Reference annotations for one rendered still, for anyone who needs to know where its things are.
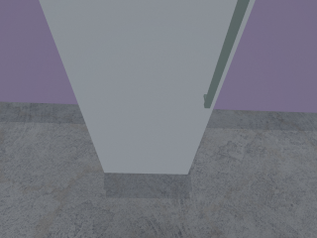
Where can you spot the fridge door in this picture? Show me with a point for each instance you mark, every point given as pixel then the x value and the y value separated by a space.
pixel 139 70

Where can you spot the handle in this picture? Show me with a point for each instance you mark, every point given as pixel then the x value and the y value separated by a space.
pixel 235 24

